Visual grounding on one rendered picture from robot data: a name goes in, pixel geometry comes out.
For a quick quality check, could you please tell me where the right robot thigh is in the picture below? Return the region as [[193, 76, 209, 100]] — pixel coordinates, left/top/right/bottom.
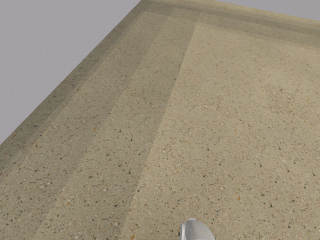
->
[[179, 220, 216, 240]]

